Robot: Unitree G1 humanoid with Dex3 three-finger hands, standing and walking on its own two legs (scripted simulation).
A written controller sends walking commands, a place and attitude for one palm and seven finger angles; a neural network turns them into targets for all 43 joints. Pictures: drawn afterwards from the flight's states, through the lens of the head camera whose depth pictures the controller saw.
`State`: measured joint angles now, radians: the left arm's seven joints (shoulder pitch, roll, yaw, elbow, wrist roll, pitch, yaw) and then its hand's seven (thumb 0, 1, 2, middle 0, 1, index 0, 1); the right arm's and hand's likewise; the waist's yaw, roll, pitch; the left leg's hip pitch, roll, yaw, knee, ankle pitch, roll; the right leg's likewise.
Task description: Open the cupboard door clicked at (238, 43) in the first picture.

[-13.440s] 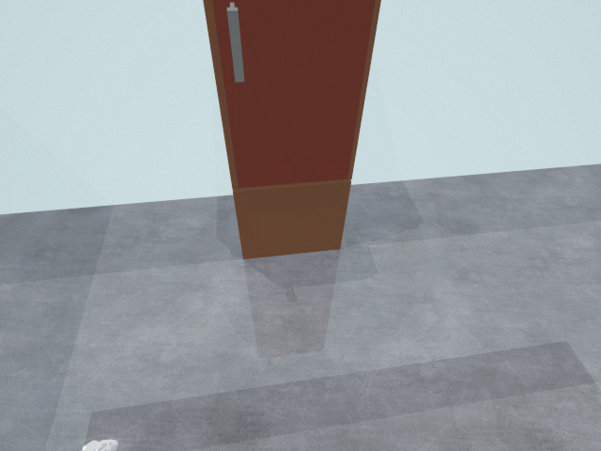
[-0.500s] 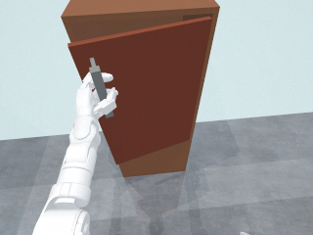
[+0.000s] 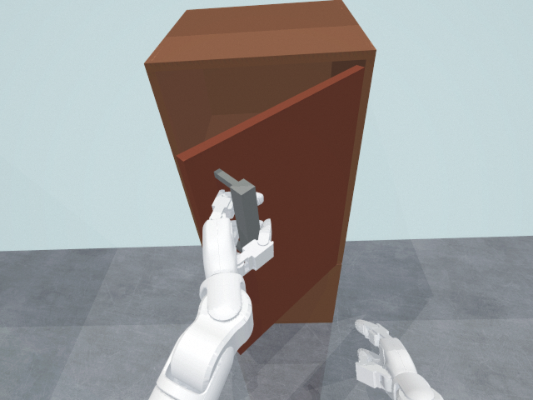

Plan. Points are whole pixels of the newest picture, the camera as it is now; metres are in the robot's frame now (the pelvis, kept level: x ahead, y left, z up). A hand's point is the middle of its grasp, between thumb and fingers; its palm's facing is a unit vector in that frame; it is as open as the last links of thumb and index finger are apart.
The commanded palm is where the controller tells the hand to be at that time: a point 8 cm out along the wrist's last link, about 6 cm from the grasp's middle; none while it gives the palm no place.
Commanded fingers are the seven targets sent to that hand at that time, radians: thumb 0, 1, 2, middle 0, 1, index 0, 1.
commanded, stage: pull the door open along its arc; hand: left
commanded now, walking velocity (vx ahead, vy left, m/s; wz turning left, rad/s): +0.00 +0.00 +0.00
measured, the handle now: (238, 220) +0.34 +0.06 +0.14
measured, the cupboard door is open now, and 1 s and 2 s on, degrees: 44 38 42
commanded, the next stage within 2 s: open thumb and fingers to let go in 0.02 s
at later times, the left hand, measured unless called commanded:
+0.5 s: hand (252, 235) +0.31 +0.03 +0.14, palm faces +0.37 -0.93 -0.06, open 9.8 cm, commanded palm +0.27 +0.06 +0.14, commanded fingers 0.00 -0.50 0.30 -0.30 -1.20 -0.30 -1.20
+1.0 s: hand (251, 230) +0.32 +0.04 +0.14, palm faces +0.29 -0.96 -0.06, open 15.1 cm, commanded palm +0.27 +0.06 +0.14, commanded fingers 0.00 -0.50 0.30 -0.15 -0.30 -0.15 -0.30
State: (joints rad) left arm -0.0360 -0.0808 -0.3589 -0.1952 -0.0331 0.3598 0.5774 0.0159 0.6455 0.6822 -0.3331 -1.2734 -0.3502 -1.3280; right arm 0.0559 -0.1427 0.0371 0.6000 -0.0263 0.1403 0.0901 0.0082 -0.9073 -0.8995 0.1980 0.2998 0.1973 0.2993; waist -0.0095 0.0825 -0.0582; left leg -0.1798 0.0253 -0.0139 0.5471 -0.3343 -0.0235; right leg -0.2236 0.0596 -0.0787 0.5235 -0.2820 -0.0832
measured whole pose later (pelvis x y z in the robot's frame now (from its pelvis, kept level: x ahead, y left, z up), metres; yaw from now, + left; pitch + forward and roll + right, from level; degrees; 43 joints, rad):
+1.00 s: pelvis -0.04 +0.03 +0.00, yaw +0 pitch -2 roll +0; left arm -0.38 -0.19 -0.30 0.24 0.01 0.25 0.71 -0.01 -0.49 0.30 -0.30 -0.60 -0.28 -0.65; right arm 0.10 -0.15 0.02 0.71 -0.03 0.07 0.04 0.01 -0.91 -0.90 0.20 0.30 0.20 0.30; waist 0.03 0.04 -0.01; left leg -0.22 -0.03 -0.02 0.55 -0.29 0.01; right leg -0.27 0.01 -0.07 0.54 -0.24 -0.04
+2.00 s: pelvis -0.01 +0.02 +0.00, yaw +0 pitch -4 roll +0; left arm 0.21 0.06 -0.22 -0.35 -0.06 0.18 0.12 -0.01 -0.50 0.30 -0.17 -0.31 -0.15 -0.30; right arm 0.13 -0.19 0.07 0.50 0.01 0.08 -0.01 0.01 -0.91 -0.90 0.20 0.30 0.20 0.30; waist 0.04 0.05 -0.02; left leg -0.14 -0.01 -0.01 0.52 -0.32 0.01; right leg -0.18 0.03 -0.06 0.51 -0.26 -0.05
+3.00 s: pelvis -0.02 +0.03 +0.00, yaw +0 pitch -4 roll -1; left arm 0.43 0.26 0.10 -0.48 -0.08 0.00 0.05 -0.01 -0.31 0.38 -0.16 -0.30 -0.16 -0.30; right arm 0.20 -0.21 0.07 0.57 0.00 -0.14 -0.06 0.01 -0.90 -0.90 0.20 0.30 0.20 0.30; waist 0.06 0.05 0.00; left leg -0.13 -0.01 -0.01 0.52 -0.32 0.02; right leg -0.17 0.03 -0.06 0.48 -0.24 -0.04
